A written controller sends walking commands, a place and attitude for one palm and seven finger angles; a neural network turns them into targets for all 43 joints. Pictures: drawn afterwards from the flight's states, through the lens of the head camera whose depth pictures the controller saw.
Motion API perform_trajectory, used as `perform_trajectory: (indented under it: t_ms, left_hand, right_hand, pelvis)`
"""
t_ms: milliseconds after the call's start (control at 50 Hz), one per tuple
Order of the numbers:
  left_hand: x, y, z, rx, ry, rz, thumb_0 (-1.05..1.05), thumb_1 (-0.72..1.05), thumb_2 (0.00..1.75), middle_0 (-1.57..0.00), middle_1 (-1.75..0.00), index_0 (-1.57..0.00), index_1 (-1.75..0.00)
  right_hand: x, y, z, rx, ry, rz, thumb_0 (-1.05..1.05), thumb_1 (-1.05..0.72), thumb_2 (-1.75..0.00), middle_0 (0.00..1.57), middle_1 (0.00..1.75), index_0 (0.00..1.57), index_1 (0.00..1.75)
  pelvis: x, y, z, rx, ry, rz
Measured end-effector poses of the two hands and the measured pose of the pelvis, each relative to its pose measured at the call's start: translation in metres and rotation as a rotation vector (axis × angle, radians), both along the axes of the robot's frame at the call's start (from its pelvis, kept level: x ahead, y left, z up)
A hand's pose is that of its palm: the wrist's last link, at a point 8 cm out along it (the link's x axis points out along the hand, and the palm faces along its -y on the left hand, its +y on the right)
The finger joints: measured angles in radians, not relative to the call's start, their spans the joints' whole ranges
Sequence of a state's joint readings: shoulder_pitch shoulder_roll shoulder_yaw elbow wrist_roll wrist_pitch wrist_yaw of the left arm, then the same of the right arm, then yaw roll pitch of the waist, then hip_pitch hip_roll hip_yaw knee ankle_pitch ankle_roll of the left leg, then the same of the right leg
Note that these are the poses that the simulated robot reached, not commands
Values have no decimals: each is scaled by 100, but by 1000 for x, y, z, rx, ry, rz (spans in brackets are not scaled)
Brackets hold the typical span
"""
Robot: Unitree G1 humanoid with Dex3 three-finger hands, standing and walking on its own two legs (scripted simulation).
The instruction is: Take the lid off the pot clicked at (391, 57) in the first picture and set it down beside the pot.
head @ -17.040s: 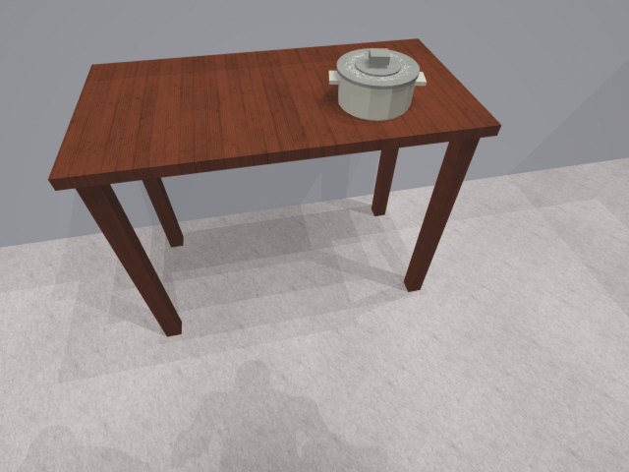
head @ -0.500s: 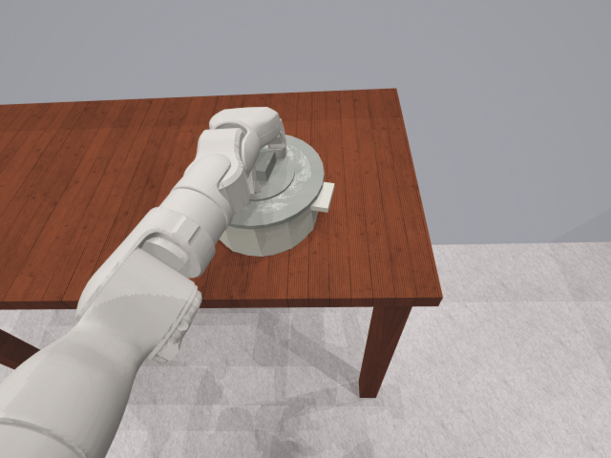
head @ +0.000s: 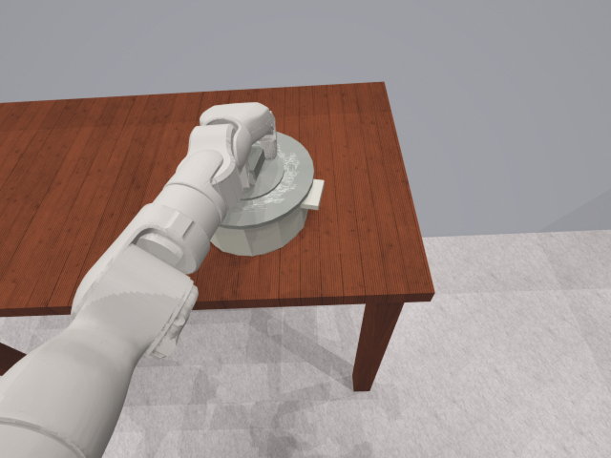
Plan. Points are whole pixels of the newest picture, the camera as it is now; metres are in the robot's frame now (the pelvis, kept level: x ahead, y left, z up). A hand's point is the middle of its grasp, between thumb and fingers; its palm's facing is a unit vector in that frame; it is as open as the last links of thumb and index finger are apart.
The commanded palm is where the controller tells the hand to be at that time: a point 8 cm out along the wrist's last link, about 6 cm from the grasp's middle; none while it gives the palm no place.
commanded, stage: close the fingers and squeeze the knob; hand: left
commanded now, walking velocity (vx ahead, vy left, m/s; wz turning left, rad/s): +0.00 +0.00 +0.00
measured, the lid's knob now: (245, 162) +0.50 +0.07 +0.09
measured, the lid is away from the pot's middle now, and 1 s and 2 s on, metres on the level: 0.01 0.01 0.01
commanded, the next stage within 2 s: lift the lid straight up in 0.76 s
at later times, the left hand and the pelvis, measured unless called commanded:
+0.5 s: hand (244, 163) +0.48 +0.06 +0.11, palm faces -0.38 +0.00 -0.93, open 8.3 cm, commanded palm +0.49 +0.06 +0.17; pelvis +0.00 +0.00 +0.00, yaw +1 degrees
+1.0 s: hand (242, 164) +0.48 +0.07 +0.11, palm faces -0.37 -0.02 -0.93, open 8.2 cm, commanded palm +0.48 +0.06 +0.18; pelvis +0.00 +0.00 +0.00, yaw +0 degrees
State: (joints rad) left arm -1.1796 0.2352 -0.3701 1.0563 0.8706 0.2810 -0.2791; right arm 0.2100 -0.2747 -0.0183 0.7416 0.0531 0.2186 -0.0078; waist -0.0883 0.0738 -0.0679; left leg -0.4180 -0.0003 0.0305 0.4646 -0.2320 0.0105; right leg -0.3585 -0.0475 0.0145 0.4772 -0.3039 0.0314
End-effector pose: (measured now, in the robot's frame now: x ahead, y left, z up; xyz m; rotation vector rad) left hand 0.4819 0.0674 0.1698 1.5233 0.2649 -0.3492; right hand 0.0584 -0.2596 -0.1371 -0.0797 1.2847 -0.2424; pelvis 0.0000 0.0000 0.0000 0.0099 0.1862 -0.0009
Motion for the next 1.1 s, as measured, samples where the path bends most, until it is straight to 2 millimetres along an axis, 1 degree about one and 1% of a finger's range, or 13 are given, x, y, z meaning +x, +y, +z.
perform_trajectory:
  t_ms: [100, 220, 500, 680, 920, 1100]
  left_hand:
    - [2, 0, 0, 1, 9, 2, 0, 9, 90, -51, -97, -60, -102]
    - [2, 0, 1, -7, 12, -3, 0, 10, 86, -52, -97, -62, -103]
    - [0, -1, 1, 13, -4, -1, 0, 11, 88, -52, -94, -61, -103]
    - [0, 0, 1, 2, -1, -1, 0, 12, 88, -51, -94, -61, -102]
    - [-1, 1, 1, -10, -2, -11, 0, 12, 88, -51, -96, -61, -101]
    - [-5, 2, 2, -10, -15, -25, -1, 13, 87, -50, -95, -61, -100]
  right_hand:
    - [-2, -1, 0, -5, 10, -1, 0, -91, -90, 20, 30, 20, 30]
    - [0, -3, 2, -11, 2, 1, 0, -91, -90, 20, 30, 20, 30]
    - [13, 2, 0, 8, -19, 21, 0, -91, -90, 20, 30, 20, 30]
    - [18, 4, 0, 14, -29, 27, 0, -91, -90, 20, 30, 20, 30]
    - [16, 1, 3, -2, -29, 21, 0, -91, -90, 20, 30, 20, 30]
    - [16, 6, 2, 15, -49, 20, 0, -91, -90, 20, 30, 20, 30]
  pelvis:
    - [1, 0, 0, 0, 3, 1]
    - [1, 0, 0, -1, 5, 1]
    - [2, 0, -1, -2, 5, 9]
    - [3, -1, 0, -1, 1, 8]
    - [2, 1, 0, -2, -1, 6]
    - [2, 2, 1, -2, -18, 6]
